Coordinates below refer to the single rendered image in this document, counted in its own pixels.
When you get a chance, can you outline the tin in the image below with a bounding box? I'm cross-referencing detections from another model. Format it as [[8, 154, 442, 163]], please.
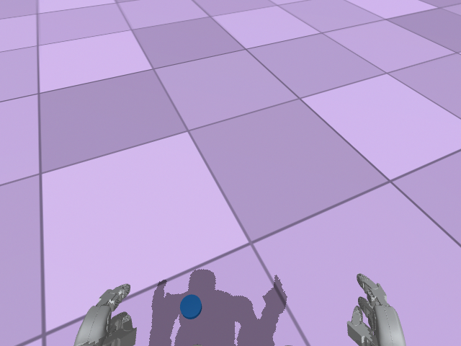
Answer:
[[180, 295, 202, 319]]

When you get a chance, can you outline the right robot hand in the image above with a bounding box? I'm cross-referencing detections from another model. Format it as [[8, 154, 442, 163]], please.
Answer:
[[347, 273, 406, 346]]

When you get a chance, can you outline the left robot hand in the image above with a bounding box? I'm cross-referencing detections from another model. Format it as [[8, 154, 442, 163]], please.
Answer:
[[74, 284, 137, 346]]

